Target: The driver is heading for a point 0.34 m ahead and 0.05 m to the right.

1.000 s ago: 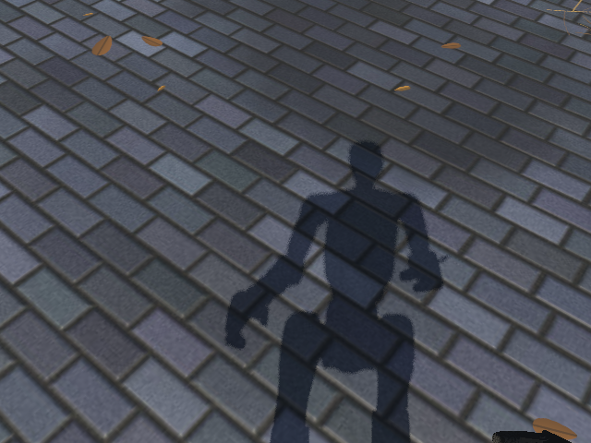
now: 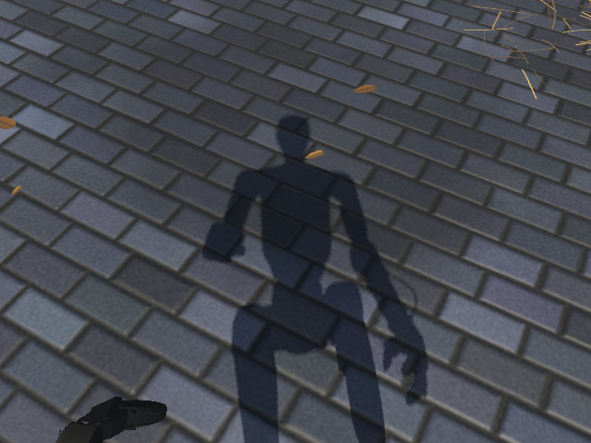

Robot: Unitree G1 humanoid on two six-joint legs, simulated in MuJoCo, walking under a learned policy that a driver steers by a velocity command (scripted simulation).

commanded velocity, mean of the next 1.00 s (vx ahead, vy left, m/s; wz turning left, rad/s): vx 0.33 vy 0.00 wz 0.22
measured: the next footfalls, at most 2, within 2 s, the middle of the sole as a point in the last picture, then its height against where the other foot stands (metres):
right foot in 0.14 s outside the picture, level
left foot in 0.52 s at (214, 402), level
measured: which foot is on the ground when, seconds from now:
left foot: down 0.00-0.14, up 0.16-0.50, down 0.52-1.00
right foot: up 0.00-0.12, down 0.14-0.52, up 0.54-0.82, down 0.84-1.00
